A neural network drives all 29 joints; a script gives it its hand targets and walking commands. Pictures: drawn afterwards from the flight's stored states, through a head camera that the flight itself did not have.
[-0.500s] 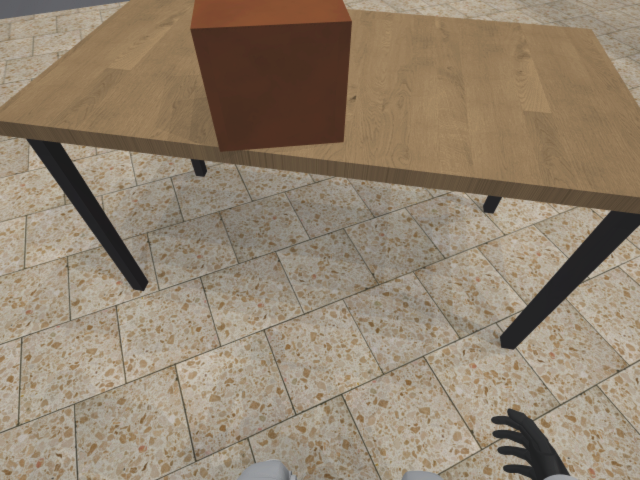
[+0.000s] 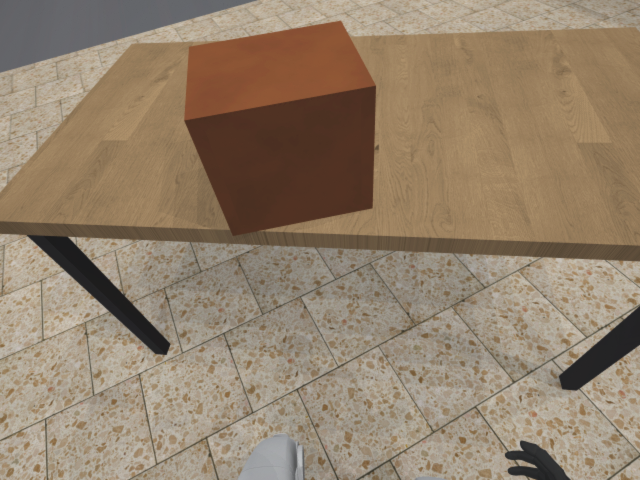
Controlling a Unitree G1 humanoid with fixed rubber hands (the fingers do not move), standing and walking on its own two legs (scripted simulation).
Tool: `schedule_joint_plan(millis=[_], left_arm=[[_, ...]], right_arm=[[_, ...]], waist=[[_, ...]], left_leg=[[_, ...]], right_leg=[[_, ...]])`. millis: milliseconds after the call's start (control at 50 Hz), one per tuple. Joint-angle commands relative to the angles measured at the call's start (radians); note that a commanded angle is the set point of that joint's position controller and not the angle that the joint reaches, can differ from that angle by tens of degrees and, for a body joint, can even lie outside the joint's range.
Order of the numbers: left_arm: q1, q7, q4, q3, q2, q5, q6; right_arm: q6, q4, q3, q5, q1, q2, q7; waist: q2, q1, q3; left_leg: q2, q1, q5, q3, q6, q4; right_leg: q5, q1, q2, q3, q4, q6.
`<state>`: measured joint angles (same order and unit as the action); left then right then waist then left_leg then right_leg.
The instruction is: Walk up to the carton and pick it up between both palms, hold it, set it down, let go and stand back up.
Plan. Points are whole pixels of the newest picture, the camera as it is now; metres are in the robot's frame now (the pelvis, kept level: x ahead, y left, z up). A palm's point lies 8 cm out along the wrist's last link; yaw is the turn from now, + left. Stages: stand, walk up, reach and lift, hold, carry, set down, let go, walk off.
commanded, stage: walk up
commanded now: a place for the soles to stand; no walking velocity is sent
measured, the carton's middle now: (285, 131) +0.62 +0.08 +0.09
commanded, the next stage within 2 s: none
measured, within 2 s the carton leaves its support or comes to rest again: neither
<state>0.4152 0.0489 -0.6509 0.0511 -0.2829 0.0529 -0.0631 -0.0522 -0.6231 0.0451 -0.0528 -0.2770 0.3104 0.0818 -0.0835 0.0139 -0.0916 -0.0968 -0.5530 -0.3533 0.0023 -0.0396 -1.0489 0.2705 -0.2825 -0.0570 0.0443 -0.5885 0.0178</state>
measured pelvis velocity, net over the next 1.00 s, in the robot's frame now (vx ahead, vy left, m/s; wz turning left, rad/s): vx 0.18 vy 0.15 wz -0.17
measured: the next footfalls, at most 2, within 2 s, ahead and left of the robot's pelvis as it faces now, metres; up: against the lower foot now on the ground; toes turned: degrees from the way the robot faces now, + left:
left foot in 0.16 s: +0.25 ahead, +0.26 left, +0.00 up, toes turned -2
right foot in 0.48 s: +0.25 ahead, +0.04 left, +0.00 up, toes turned -6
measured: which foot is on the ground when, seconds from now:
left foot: up 0.00-0.14, down 0.16-1.00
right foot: down 0.00-0.16, up 0.18-0.46, down 0.48-1.00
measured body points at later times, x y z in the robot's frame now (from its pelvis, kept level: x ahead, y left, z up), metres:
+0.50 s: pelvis +0.15 +0.12 -0.01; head +0.19 +0.12 +0.44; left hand +0.33 +0.36 -0.10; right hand +0.18 -0.15 -0.13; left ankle +0.15 +0.22 -0.73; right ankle +0.21 +0.01 -0.73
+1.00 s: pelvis +0.18 +0.15 +0.00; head +0.20 +0.15 +0.45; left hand +0.36 +0.38 -0.10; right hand +0.28 -0.13 -0.08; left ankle +0.16 +0.24 -0.73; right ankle +0.21 +0.01 -0.73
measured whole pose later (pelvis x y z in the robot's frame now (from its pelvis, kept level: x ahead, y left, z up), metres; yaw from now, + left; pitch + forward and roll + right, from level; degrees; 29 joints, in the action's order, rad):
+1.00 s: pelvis +0.18 +0.15 +0.00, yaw -10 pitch -1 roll +0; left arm 0.20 -0.01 -0.67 0.00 -0.28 0.01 0.01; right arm -0.01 -0.56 -0.01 0.00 -0.26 0.30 0.00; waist 0.01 0.01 -0.05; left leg 0.00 -0.18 -0.35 0.15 0.04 -0.55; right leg 0.20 -0.33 0.01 -0.07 -0.55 -0.02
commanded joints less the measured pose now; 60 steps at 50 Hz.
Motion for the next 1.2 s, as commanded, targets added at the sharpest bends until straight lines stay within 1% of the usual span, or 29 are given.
schedule_joint_plan(millis=[0,40,80,100,120,140,160,180,200,240,260,300,340,380,400,440,460,480,500,520,540,560,580,600,620,640,700,780,1180], left_arm=[[0.034,-0.001,0.044,0.065,-0.195,-0.003,-0.022],[0.025,-0.002,0.043,0.074,-0.212,-0.003,-0.014],[0.001,-0.006,0.053,0.077,-0.217,-0.003,0.001],[-0.017,-0.007,0.057,0.072,-0.209,-0.005,0.011],[-0.003,-0.009,0.06,0.055,-0.174,-0.004,0.021],[0.045,-0.014,0.068,0.027,-0.101,-0.004,0.028],[0.05,-0.018,0.133,0.005,-0.025,-0.023,0.031],[-0.001,-0.004,0.144,0.025,-0.085,-0.03,0.041],[-0.012,-0.006,0.144,0.037,-0.113,-0.033,0.047],[0.051,-0.019,0.109,0.04,-0.109,-0.041,0.047],[0.064,-0.026,0.098,0.04,-0.103,-0.031,0.044],[0.051,-0.034,0.103,0.029,-0.071,-0.027,0.041],[0.027,-0.037,0.116,0.013,-0.033,-0.028,0.035],[-0.011,-0.039,0.122,0.003,-0.017,-0.02,0.032],[-0.023,-0.04,0.124,0.001,-0.017,-0.019,0.032],[-0.031,-0.043,0.124,0.005,-0.034,-0.022,0.03],[-0.043,-0.042,0.133,0.011,-0.074,-0.02,0.027],[-0.041,-0.039,0.139,0.025,-0.139,-0.014,0.027],[-0.054,-0.035,0.136,0.032,-0.17,-0.039,0.035],[-0.083,-0.031,0.126,0.024,-0.161,-0.053,0.045],[-0.132,-0.027,0.122,0.016,-0.146,-0.054,0.054],[-0.186,-0.026,0.122,0.007,-0.136,-0.052,0.062],[-0.216,-0.032,0.128,-0.003,-0.122,-0.059,0.065],[-0.207,-0.042,0.124,-0.013,-0.097,-0.064,0.067],[-0.19,-0.047,0.112,-0.016,-0.076,-0.061,0.07],[-0.19,-0.048,0.1,-0.014,-0.076,-0.055,0.068],[-0.213,-0.056,0.084,-0.013,-0.087,-0.047,0.053],[-0.238,-0.056,0.074,-0.018,-0.09,-0.049,0.054],[-0.207,-0.06,0.062,-0.001,-0.123,-0.044,0.057]], right_arm=[[0.022,0.079,0.012,0.007,0.029,0.027,0.017],[0.028,0.084,0.019,0.005,0.054,0.025,0.02],[0.038,0.081,0.033,0.008,0.025,0.037,0.018],[0.044,0.071,0.045,0.009,-0.026,0.048,0.013],[0.051,0.046,0.059,0.008,-0.107,0.072,0.004],[0.06,0.024,0.077,0.003,-0.2,0.131,-0.011],[0.068,0.055,0.089,-0.001,-0.216,0.249,-0.025],[0.057,0.057,0.084,0.025,-0.152,0.241,-0.043],[0.054,0.055,0.069,0.029,-0.099,0.205,-0.056],[0.056,0.055,0.05,0.014,-0.03,0.149,-0.069],[0.062,0.045,0.04,0.014,-0.035,0.12,-0.072],[0.075,0.028,0.023,0.014,-0.053,0.099,-0.079],[0.081,0.024,0.01,0.018,-0.053,0.098,-0.087],[0.075,0.031,0.003,0.025,-0.059,0.108,-0.092],[0.07,0.032,0.001,0.033,-0.06,0.118,-0.093],[0.061,0.052,-0.008,0.055,-0.026,0.135,-0.09],[0.062,0.066,-0.016,0.059,-0.039,0.126,-0.085],[0.064,0.081,-0.03,0.057,-0.091,0.099,-0.084],[0.053,0.067,-0.037,0.062,-0.119,0.074,-0.092],[0.036,0.069,-0.037,0.053,-0.095,0.069,-0.099],[0.031,0.072,-0.035,0.051,-0.083,0.064,-0.099],[0.035,0.07,-0.032,0.049,-0.104,0.065,-0.097],[0.045,0.073,-0.022,0.042,-0.107,0.086,-0.095],[0.055,0.078,-0.01,0.038,-0.083,0.126,-0.093],[0.062,0.081,-0.005,0.045,-0.047,0.144,-0.09],[0.066,0.08,-0.007,0.049,-0.028,0.138,-0.086],[0.076,0.078,-0.014,0.053,-0.054,0.119,-0.083],[0.065,0.104,-0.013,0.054,-0.033,0.113,-0.083],[0.047,0.118,-0.003,0.05,-0.009,0.122,-0.082]], waist=[[0.237,0.02,0.011],[0.239,0.018,0.007],[0.228,-0.008,0.011],[0.201,-0.045,0.011],[0.122,-0.08,0.032],[-0.057,-0.123,0.089],[-0.289,-0.146,0.124],[-0.153,-0.15,0.086],[-0.063,-0.117,0.024],[-0.058,-0.063,0.004],[-0.075,-0.056,0.0],[-0.06,-0.046,0.008],[-0.051,-0.035,0.045],[-0.051,-0.039,0.078],[-0.046,-0.034,0.096],[-0.021,0.004,0.107],[0.01,0.008,0.128],[0.115,0.004,0.202],[0.162,0.012,0.257],[0.178,0.012,0.229],[0.182,0.0,0.182],[0.176,-0.031,0.157],[0.16,-0.046,0.137],[0.126,-0.03,0.114],[0.102,-0.009,0.078],[0.108,0.001,0.054],[0.081,-0.017,0.112],[0.037,-0.024,0.142],[0.083,-0.012,0.08]], left_leg=[[-0.024,0.012,0.059,0.014,0.011,0.195],[-0.011,0.09,0.1,0.036,0.029,0.266],[0.013,0.235,0.097,0.072,0.045,0.343],[0.033,0.349,0.11,0.095,0.056,0.389],[0.064,0.473,0.077,0.104,0.068,0.415],[0.022,0.6,0.0,0.018,0.094,0.483],[-0.256,0.582,-0.275,-0.473,0.216,0.732],[-0.326,0.459,-0.359,-0.583,0.291,0.827],[-0.31,0.399,-0.346,-0.514,0.291,0.803],[-0.235,0.345,-0.207,-0.326,0.271,0.758],[-0.227,0.313,-0.089,-0.285,0.268,0.757],[-0.224,0.322,0.281,-0.197,0.272,0.711],[-0.202,0.345,0.617,-0.091,0.248,0.627],[-0.183,0.344,0.774,-0.038,0.212,0.557],[-0.172,0.336,0.765,-0.025,0.194,0.532],[-0.164,0.244,0.615,-0.014,0.142,0.489],[-0.142,0.19,0.516,0.004,0.099,0.444],[-0.086,0.136,0.318,0.033,0.049,0.328],[0.017,0.194,0.018,0.057,0.008,0.228],[0.046,0.195,-0.209,0.033,0.016,0.242],[0.04,0.196,-0.207,0.013,0.022,0.293],[0.028,0.244,-0.084,-0.002,0.032,0.418],[-0.001,0.308,0.043,-0.044,0.048,0.539],[-0.06,0.292,0.021,-0.115,0.073,0.625],[-0.12,0.211,0.03,-0.168,0.099,0.676],[-0.119,0.181,0.101,-0.138,0.101,0.674],[-0.072,0.295,0.291,-0.043,0.055,0.63],[-0.073,0.376,0.375,-0.011,0.054,0.619],[-0.07,0.314,0.022,0.046,0.097,0.642]], right_leg=[[0.114,-0.006,-0.185,-0.193,0.271,0.201],[0.197,-0.049,-0.194,-0.196,0.27,0.19],[0.255,-0.134,-0.19,-0.176,0.229,0.168],[0.302,-0.202,-0.176,-0.158,0.17,0.147],[0.326,-0.259,-0.134,-0.119,0.041,0.117],[0.265,-0.306,-0.05,-0.036,-0.23,0.071],[0.428,-0.475,0.097,-0.003,-0.553,0.003],[0.368,-0.459,0.061,-0.13,-0.672,0.01],[0.273,-0.462,0.033,-0.155,-0.713,0.012],[0.165,-0.412,-0.002,-0.125,-0.627,-0.003],[0.156,-0.359,-0.005,-0.113,-0.574,-0.017],[0.161,-0.295,0.009,-0.098,-0.455,-0.029],[0.126,-0.205,0.02,-0.07,-0.277,-0.024],[0.019,-0.102,0.053,-0.025,-0.169,-0.012],[-0.039,-0.053,0.07,-0.011,-0.116,-0.002],[-0.233,0.087,0.062,-0.035,0.048,0.031],[-0.362,0.168,0.0,-0.12,0.053,0.068],[-0.513,0.251,-0.143,-0.318,0.023,0.147],[-0.55,0.187,-0.269,-0.442,0.061,0.262],[-0.452,0.127,-0.272,-0.466,0.106,0.29],[-0.384,0.074,-0.242,-0.424,0.113,0.269],[-0.362,0.02,-0.192,-0.368,0.094,0.214],[-0.303,-0.058,-0.128,-0.298,0.077,0.135],[-0.196,-0.084,-0.057,-0.227,0.05,0.071],[-0.125,-0.024,0.001,-0.167,0.012,0.033],[-0.15,0.028,0.007,-0.165,0.024,0.025],[-0.322,0.048,-0.02,-0.186,0.033,0.034],[-0.323,0.027,-0.019,-0.171,0.04,0.027],[-0.201,-0.01,0.01,-0.227,0.052,0.032]])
